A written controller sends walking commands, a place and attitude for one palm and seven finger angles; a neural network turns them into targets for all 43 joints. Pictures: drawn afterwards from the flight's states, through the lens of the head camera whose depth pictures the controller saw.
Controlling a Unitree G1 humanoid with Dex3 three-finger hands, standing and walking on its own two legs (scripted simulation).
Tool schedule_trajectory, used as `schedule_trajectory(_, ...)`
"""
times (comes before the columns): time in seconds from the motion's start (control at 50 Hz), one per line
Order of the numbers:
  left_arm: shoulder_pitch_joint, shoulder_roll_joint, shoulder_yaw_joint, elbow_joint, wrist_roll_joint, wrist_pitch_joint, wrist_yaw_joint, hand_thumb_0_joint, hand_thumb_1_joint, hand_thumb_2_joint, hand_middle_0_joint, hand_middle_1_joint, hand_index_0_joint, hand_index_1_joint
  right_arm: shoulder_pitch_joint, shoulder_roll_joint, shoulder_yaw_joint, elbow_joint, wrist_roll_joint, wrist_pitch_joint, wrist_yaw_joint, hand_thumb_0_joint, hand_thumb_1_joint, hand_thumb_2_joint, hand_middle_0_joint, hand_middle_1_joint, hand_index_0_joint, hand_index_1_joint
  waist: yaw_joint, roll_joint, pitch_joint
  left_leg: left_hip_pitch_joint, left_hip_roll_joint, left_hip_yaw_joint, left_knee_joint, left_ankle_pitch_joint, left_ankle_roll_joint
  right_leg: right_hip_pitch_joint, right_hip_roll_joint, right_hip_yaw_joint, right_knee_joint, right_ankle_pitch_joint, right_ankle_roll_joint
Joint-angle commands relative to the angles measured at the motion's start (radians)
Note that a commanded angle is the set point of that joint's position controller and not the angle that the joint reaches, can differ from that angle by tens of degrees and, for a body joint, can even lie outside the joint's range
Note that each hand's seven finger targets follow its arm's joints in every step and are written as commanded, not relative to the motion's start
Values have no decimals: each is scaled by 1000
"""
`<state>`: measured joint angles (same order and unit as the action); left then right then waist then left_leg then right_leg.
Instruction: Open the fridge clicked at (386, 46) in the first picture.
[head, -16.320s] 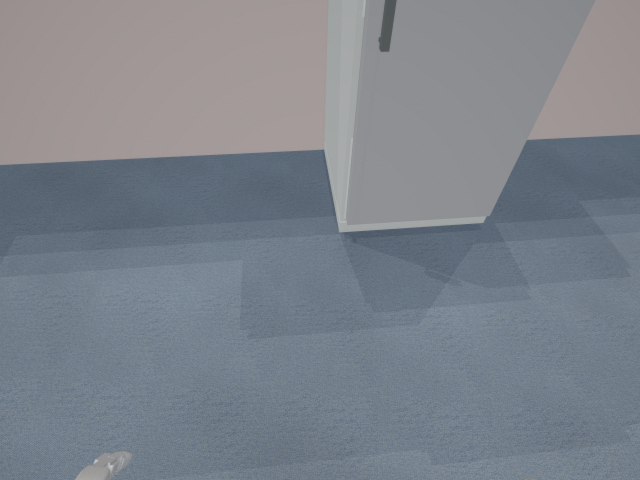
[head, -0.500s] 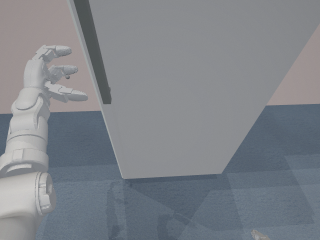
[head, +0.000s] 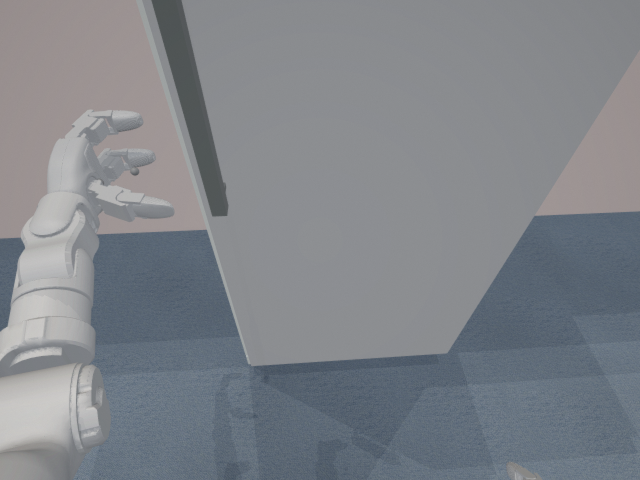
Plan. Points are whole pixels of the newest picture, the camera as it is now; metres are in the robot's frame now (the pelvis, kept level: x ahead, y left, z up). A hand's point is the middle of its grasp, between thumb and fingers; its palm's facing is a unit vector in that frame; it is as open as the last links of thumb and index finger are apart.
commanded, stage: feel for the door with the fingertips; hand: left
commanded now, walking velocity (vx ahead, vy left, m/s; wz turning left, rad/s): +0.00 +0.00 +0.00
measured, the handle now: (198, 105) +0.51 +0.17 +0.21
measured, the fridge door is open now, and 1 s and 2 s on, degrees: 0 0 0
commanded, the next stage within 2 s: slide the fingers in behind the handle in 0.78 s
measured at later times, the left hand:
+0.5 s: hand (176, 164) +0.45 +0.20 +0.17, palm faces +0.17 -0.99 -0.02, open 13.9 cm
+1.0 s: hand (173, 156) +0.46 +0.20 +0.17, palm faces +0.15 -0.99 -0.02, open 13.5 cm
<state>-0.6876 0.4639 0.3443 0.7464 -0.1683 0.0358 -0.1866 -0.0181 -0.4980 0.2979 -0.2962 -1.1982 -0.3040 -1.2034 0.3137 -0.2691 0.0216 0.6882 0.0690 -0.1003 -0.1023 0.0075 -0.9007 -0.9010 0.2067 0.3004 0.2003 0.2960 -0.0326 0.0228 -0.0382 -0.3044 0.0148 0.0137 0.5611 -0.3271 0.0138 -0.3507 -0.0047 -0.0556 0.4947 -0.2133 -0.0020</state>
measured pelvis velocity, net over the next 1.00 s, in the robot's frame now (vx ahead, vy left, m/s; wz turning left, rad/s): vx -0.01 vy -0.01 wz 0.00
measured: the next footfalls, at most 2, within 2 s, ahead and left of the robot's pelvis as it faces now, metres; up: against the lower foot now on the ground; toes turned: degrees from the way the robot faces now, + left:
none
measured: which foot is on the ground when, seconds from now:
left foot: down 0.00-1.00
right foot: down 0.00-1.00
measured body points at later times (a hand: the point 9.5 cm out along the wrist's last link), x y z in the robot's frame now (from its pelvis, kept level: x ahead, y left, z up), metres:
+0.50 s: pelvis +0.00 +0.00 +0.00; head +0.02 -0.01 +0.45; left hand +0.43 +0.25 +0.17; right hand +0.10 -0.26 -0.11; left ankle -0.03 +0.11 -0.73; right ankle +0.02 -0.12 -0.73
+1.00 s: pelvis -0.01 -0.01 +0.00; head +0.03 -0.01 +0.45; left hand +0.45 +0.26 +0.17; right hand +0.05 -0.28 -0.12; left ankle -0.03 +0.11 -0.73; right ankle +0.02 -0.12 -0.73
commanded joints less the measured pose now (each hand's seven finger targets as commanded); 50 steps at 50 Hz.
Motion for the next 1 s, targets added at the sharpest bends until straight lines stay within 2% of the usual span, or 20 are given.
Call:
schedule_trajectory(0.0, -512, 157, -36, -216, -33, -51, -9, 0, -500, 300, -300, -1200, -300, -1200, -21, -145, -51, -98, 7, -53, -13, 0, -900, -900, 200, 300, 200, 300, -32, 28, -280, 86, -4, -43, -77, 293, -6, 136, 20, 11, -25, 217, -26)
schedule_trajectory(0.04, -498, 133, -48, -165, -26, -19, 5, 0, -500, 300, -300, -1200, -300, -1200, -23, -146, -49, -89, 8, -51, -10, 0, -900, -900, 200, 300, 200, 300, -31, 27, -252, 71, -5, -47, -79, 279, -10, 114, 19, 7, -27, 198, -27)
schedule_trajectory(0.1, -516, 110, -58, -216, -9, -12, 40, 0, -500, 300, -300, -1200, -300, -1200, -29, -136, -49, -98, 2, -49, 1, 0, -900, -900, 200, 300, 200, 300, -14, 77, -298, 98, -7, -54, -75, 343, -22, 135, 18, 2, -15, 220, -33)
schedule_trajectory(0.12, -509, 83, -71, -241, -12, -15, 50, 0, -500, 300, -300, -1200, -300, -1200, -31, -134, -49, -102, 1, -50, 4, 0, -900, -900, 200, 300, 200, 300, -11, 66, -322, 113, -6, -54, -69, 378, -25, 142, 18, 1, -10, 242, -33)
schedule_trajectory(0.16, -496, 135, -20, -233, -9, -25, 73, 0, -500, 300, -300, -1200, -300, -1200, -27, -142, -50, -95, -5, -45, 5, 0, -900, -900, 200, 300, 200, 300, -3, 8, -325, 101, -3, -53, -69, 380, -23, 163, 20, 2, -10, 253, -31)
schedule_trajectory(0.22, -544, 81, -51, -295, -3, -52, 103, 0, -500, 300, -300, -1200, -300, -1200, -41, -124, -48, -102, -8, -51, 9, 0, -900, -900, 200, 300, 200, 300, -6, 2, -342, 118, -2, -49, -67, 401, -24, 171, 22, 4, -3, 275, -28)
schedule_trajectory(0.26, -524, 126, -11, -293, 9, -62, 123, 0, -500, 300, -300, -1200, -300, -1200, -41, -131, -49, -96, -14, -49, 9, 0, -900, -900, 200, 300, 200, 300, 5, -6, -343, 112, -2, -47, -71, 395, -24, 183, 22, 8, -5, 268, -28)
schedule_trajectory(0.34, -550, 123, -23, -243, 37, -50, 141, 0, -500, 300, -300, -1200, -300, -1200, -50, -121, -40, -90, -14, -41, 7, 0, -900, -900, 200, 300, 200, 300, -5, 11, -295, 74, -6, -30, -86, 341, -16, 183, 15, 15, -14, 259, -26)
schedule_trajectory(0.36, -527, 180, 25, -206, 44, -44, 146, 0, -500, 300, -300, -1200, -300, -1200, -43, -129, -44, -88, -15, -35, 4, 0, -900, -900, 200, 300, 200, 300, 3, -19, -288, 61, -5, -31, -87, 322, -11, 191, 15, 17, -18, 241, -25)
schedule_trajectory(0.38, -568, 163, -4, -227, 50, -46, 144, 0, -500, 300, -300, -1200, -300, -1200, -51, -126, -40, -93, -15, -36, 4, 0, -900, -900, 200, 300, 200, 300, -5, 3, -291, 60, -7, -28, -93, 314, -10, 192, 11, 20, -21, 243, -24)
schedule_trajectory(0.44, -547, 171, 7, -216, 42, -50, 129, 0, -500, 300, -300, -1200, -300, -1200, -39, -125, -43, -95, -14, -36, 2, 0, -900, -900, 200, 300, 200, 300, 2, 18, -336, 74, -9, -22, -86, 335, -9, 218, 15, 25, -19, 277, -28)
schedule_trajectory(0.54, -586, 122, -45, -145, 17, -58, 82, 0, -500, 300, -300, -1200, -300, -1200, -21, -130, -46, -81, -7, -40, -2, 0, -900, -900, 200, 300, 200, 300, -33, -9, -290, 61, -8, -22, -82, 287, -2, 178, 17, 24, -33, 254, -22)
schedule_trajectory(0.56, -600, 144, -32, -131, 21, -61, 79, 0, -500, 300, -300, -1200, -300, -1200, -13, -137, -49, -76, -8, -39, -3, 0, -900, -900, 200, 300, 200, 300, -37, -12, -292, 65, -9, -24, -82, 280, -1, 177, 17, 23, -34, 241, -23)
schedule_trajectory(0.6, -633, 124, -49, -128, 14, -64, 75, 0, -500, 300, -300, -1200, -300, -1200, -10, -135, -51, -72, -7, -45, -2, 0, -900, -900, 200, 300, 200, 300, -40, 12, -303, 67, -14, -27, -80, 266, 0, 163, 16, 26, -36, 226, -24)
schedule_trajectory(0.66, -620, 200, 16, -44, 16, -70, 79, 0, -500, 300, -300, -1200, -300, -1200, 14, -150, -51, -55, -12, -42, -1, 0, -900, -900, 200, 300, 200, 300, -32, -28, -287, 26, -17, -26, -76, 248, 3, 167, 13, 30, -35, 220, -22)
schedule_trajectory(0.72, -648, 234, 29, -54, 29, -100, 80, 0, -500, 300, -300, -1200, -300, -1200, 24, -147, -54, -59, -15, -45, 4, 0, -900, -900, 200, 300, 200, 300, -32, -4, -337, 19, -20, -16, -63, 268, 5, 192, 9, 42, -20, 260, -20)
schedule_trajectory(0.82, -705, 211, -9, -29, 42, -142, 78, 0, -500, 300, -300, -1200, -300, -1200, 38, -147, -55, -54, -16, -51, 12, 0, -900, -900, 200, 300, 200, 300, -57, 10, -321, 10, -19, -19, -54, 238, 7, 154, 12, 44, -16, 237, -17)
schedule_trajectory(0.88, -739, 266, 23, 18, 42, -145, 69, 0, -500, 300, -300, -1200, -300, -1200, 52, -159, -56, -47, -14, -48, 9, 0, -900, -900, 200, 300, 200, 300, -60, 0, -332, -10, -19, -22, -51, 218, 8, 152, 10, 48, -16, 215, -15)
schedule_trajectory(0.94, -736, 230, -3, 48, 35, -147, 56, 0, -500, 300, -300, -1200, -300, -1200, 52, -154, -53, -50, -13, -54, 11, 0, -900, -900, 200, 300, 200, 300, -64, 4, -316, -22, -21, -23, -53, 176, 8, 134, 12, 48, -22, 169, -15)
schedule_trajectory(0.98, -727, 246, 8, 37, 35, -156, 55, 0, -500, 300, -300, -1200, -300, -1200, 56, -157, -53, -54, -13, -54, 12, 0, -900, -900, 200, 300, 200, 300, -57, 19, -342, -14, -21, -28, -54, 195, 6, 143, 12, 43, -14, 182, -19)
